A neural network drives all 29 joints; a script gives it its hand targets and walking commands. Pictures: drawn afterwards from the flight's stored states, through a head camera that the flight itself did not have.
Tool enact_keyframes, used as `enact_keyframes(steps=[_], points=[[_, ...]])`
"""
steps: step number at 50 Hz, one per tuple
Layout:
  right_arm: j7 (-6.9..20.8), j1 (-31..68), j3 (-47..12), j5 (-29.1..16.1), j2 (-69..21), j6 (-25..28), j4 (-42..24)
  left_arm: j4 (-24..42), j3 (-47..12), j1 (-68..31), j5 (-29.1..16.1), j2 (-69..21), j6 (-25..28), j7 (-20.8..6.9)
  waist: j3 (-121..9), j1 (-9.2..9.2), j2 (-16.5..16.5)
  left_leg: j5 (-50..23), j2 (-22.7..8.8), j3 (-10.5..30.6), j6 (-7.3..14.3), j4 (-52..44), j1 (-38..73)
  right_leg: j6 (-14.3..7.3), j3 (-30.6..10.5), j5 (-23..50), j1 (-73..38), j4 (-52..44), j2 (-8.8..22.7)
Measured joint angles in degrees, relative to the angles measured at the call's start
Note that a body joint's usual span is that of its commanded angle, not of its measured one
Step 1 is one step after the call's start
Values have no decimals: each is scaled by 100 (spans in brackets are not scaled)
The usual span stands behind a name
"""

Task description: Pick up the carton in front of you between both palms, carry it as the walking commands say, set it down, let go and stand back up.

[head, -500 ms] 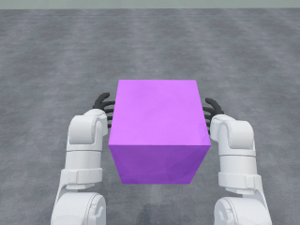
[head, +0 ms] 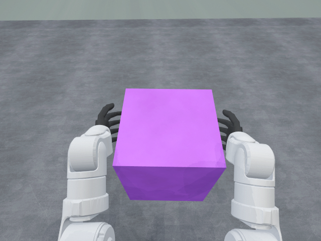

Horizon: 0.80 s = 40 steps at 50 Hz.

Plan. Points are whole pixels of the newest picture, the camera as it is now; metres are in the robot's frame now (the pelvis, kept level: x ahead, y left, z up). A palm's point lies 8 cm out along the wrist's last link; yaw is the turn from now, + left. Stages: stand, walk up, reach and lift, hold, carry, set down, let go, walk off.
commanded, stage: carry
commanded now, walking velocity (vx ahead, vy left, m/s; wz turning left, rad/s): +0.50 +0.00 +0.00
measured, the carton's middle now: (167, 149) +0.34 +0.00 +0.05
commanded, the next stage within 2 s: none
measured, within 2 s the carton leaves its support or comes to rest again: neither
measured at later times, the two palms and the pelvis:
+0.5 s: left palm (132, 81) +0.58 +0.12 +0.09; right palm (222, 87) +0.57 -0.18 +0.08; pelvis +0.32 -0.03 -0.01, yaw +0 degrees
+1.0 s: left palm (135, 38) +0.88 +0.15 +0.10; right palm (204, 41) +0.87 -0.15 +0.10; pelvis +0.62 +0.00 -0.01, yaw -1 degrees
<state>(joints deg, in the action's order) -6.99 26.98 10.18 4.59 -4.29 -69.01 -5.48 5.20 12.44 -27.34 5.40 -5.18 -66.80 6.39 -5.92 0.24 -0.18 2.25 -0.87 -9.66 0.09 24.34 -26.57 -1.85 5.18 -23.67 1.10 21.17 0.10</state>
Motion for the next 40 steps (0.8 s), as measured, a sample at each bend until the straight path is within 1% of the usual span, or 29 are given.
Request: enact_keyframes(steps=[1,2,3,4,5,6,7,10,13,15,18,22,23,24,25,26,27,28,29,30,31,32,34,38,40], points=[[0,-56,-6,30,-68,-1,2,53,-12,87,14,23,-34,-22,-55,-17,-76,46,56,-80,139,-31,152,54,-27,-262,128,586,82],[0,-126,-32,87,-155,25,26,87,-10,184,7,63,-61,-49,-71,-42,-189,270,109,-155,285,176,178,105,-91,-230,429,1432,190],[0,-212,-58,148,-237,23,41,121,-4,304,0,85,-98,-75,-73,-57,-212,501,105,-193,386,320,227,137,-199,-243,818,2366,187],[0,-341,-76,202,-312,-3,15,149,-1,433,-4,77,-137,-97,-68,-65,-184,666,80,-199,439,340,330,133,-259,-275,1209,3165,147],[1,-506,-82,241,-375,-39,-56,181,-3,562,2,39,-172,-111,-59,-64,-140,752,51,-191,442,261,474,122,-260,-218,1567,3727,127],[2,-693,-80,262,-428,-71,-168,228,-14,688,17,-20,-199,-121,-49,-61,-99,770,26,-176,396,123,636,121,-221,-81,1886,4028,147],[4,-884,-72,271,-476,-90,-307,295,-33,813,36,-89,-211,-130,-36,-59,-68,784,12,-157,383,-33,801,139,-173,84,2162,4102,200],[64,-1332,-165,224,-420,-92,-708,603,-161,1178,129,-311,-156,-137,15,-77,3,836,-24,-80,365,-468,1282,260,-88,510,2785,3646,391],[137,-1573,-244,170,-368,-54,-976,948,-434,1502,194,-305,-115,-140,2,-113,9,954,-40,-24,311,-790,1732,379,-50,916,3190,2900,538],[152,-1665,-314,151,-353,-48,-1083,1115,-521,1628,199,-275,-134,-140,-45,-115,-5,1091,-50,-7,250,-929,2025,406,11,1223,3328,2349,588],[169,-1755,-410,152,-340,-65,-1171,1283,-561,1751,197,-256,-192,-140,-146,-94,-18,1379,-70,1,134,-1047,2480,361,175,1658,3341,1607,570],[186,-1809,-484,193,-333,-130,-1190,1329,-557,1825,178,-245,-258,-142,-273,-94,23,1926,-119,43,-78,-987,3072,212,468,2065,3009,823,435],[188,-1814,-484,208,-333,-148,-1187,1296,-554,1815,174,-246,-263,-147,-290,-95,55,2149,-167,76,-145,-800,3163,176,574,2055,2826,624,370],[190,-1812,-471,225,-330,-160,-1176,1233,-549,1783,174,-250,-258,-155,-302,-90,90,2437,-236,114,-203,-425,3169,71,667,2109,2635,495,311],[192,-1801,-435,231,-303,-150,-1108,1083,-572,1756,183,-256,-191,-163,-309,-44,235,2698,-408,156,-221,234,2982,-106,751,2123,2633,705,228],[192,-1800,-395,237,-276,-142,-1023,895,-601,1706,203,-265,-132,-157,-291,-9,307,2620,-463,319,-225,1191,2596,-222,803,1908,2651,951,201],[193,-1813,-362,236,-249,-141,-946,727,-621,1662,216,-270,-99,-157,-248,7,309,2545,-401,511,-193,2194,2114,-283,835,1688,2608,1054,217],[193,-1836,-343,238,-240,-143,-886,615,-635,1655,224,-272,-82,-157,-194,18,281,2471,-323,621,-127,3034,1637,-306,855,1543,2504,1016,233],[193,-1865,-333,249,-259,-139,-845,565,-638,1685,222,-268,-72,-157,-141,24,246,2339,-274,651,-57,3629,1196,-287,865,1488,2369,893,242],[192,-1897,-327,270,-302,-125,-827,567,-633,1743,209,-261,-61,-158,-93,29,218,2155,-268,635,-4,3965,806,-254,870,1492,2221,731,238],[192,-1936,-343,291,-338,-98,-830,602,-625,1811,189,-252,-42,-160,-53,37,199,1957,-294,606,31,4071,471,-244,870,1496,2067,560,222],[194,-1974,-399,296,-329,-67,-843,651,-625,1876,170,-245,-15,-161,-21,50,180,1784,-334,574,48,4007,190,-240,862,1494,1912,394,205],[194,-2041,-498,292,-311,7,-894,767,-635,1987,142,-234,48,-161,6,80,140,1534,-429,513,33,3575,-235,-229,830,1467,1614,99,176],[194,-2163,-611,286,-302,108,-1085,1002,-674,2131,96,-221,132,-161,-68,98,71,1014,-576,410,-93,2253,-646,-158,760,1335,1019,-390,147],[192,-2197,-630,278,-301,104,-1229,1133,-701,2147,83,-219,121,-160,-114,85,56,701,-604,354,-113,1639,-684,-91,732,1216,711,-563,146]])
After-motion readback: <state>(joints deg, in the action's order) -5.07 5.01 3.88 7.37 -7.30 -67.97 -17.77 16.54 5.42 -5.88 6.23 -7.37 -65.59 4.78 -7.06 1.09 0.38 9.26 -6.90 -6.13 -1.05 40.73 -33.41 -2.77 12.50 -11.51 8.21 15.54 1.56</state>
